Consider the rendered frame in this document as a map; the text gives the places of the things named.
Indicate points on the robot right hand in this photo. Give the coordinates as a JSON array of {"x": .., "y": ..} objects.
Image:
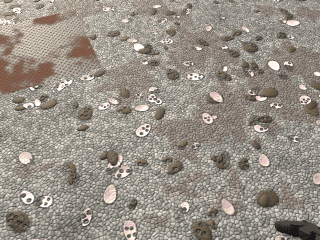
[{"x": 303, "y": 229}]

